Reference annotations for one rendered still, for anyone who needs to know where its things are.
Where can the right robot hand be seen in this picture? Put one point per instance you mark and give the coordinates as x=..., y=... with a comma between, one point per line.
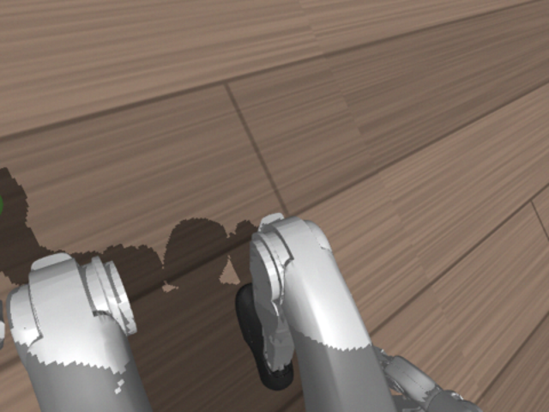
x=417, y=387

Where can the right robot arm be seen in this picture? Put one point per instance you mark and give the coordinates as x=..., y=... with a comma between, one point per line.
x=450, y=401

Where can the right robot foot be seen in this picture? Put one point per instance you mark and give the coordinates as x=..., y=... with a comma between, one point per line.
x=251, y=328

